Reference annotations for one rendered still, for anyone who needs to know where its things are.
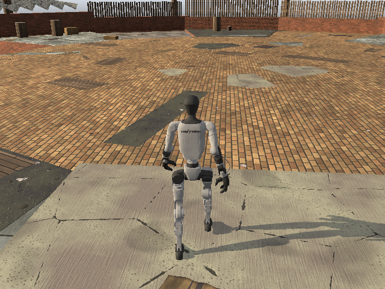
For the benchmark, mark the robot right upper arm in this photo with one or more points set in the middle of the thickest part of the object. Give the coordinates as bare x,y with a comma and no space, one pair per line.
209,126

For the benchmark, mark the robot right hand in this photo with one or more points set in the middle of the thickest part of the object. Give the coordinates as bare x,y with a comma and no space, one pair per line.
225,183

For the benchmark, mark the robot left upper arm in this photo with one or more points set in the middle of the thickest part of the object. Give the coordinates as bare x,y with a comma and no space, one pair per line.
172,128

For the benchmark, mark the humanoid robot torso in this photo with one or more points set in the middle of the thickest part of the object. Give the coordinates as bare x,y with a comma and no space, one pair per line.
191,145

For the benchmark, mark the right robot forearm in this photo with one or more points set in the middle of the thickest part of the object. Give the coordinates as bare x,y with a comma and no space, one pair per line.
220,164

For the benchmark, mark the humanoid robot head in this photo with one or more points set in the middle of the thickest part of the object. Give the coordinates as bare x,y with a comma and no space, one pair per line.
191,104

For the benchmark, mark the robot left hand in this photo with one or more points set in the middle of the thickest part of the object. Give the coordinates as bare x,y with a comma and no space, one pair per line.
169,162

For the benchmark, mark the left robot forearm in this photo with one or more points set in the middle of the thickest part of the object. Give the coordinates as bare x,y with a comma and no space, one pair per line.
165,155

